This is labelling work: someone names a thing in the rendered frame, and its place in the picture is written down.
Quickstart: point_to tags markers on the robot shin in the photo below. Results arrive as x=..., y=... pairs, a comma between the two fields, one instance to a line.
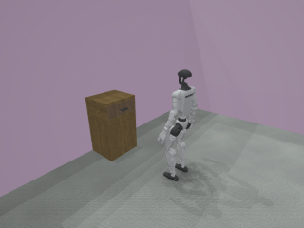
x=171, y=161
x=182, y=156

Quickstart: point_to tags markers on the robot right shin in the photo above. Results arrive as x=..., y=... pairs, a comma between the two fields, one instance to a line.
x=182, y=156

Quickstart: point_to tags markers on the right robot hand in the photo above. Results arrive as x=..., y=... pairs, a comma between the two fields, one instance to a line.
x=191, y=122

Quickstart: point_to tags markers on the drawer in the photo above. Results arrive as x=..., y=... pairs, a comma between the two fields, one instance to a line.
x=115, y=109

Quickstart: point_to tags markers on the right robot upper arm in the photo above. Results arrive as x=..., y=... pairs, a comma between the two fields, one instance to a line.
x=194, y=100

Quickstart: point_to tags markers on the left robot upper arm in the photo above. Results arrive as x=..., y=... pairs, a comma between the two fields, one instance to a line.
x=176, y=95

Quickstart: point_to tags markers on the left robot forearm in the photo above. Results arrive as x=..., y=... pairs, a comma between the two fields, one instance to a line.
x=169, y=123

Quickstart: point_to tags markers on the robot left shin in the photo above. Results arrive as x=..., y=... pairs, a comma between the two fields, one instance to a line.
x=171, y=161

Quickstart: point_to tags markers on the left robot hand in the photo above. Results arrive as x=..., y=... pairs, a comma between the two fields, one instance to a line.
x=162, y=138

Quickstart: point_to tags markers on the right robot forearm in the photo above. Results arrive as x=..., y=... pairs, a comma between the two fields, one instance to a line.
x=192, y=113

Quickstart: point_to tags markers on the cabinet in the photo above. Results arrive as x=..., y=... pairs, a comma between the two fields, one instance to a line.
x=111, y=138

